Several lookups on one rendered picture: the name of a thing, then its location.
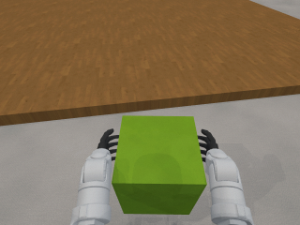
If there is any carton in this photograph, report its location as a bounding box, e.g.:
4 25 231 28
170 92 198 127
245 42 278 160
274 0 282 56
112 115 207 215

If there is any right robot hand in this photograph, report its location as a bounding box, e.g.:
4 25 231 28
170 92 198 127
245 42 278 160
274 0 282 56
197 129 218 162

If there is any left robot hand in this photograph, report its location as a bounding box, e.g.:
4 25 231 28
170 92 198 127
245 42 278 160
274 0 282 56
97 128 119 161

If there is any right robot forearm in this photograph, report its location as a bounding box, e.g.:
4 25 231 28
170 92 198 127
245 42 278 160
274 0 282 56
205 148 254 225

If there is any left robot forearm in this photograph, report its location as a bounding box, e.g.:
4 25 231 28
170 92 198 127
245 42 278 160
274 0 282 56
69 148 113 225

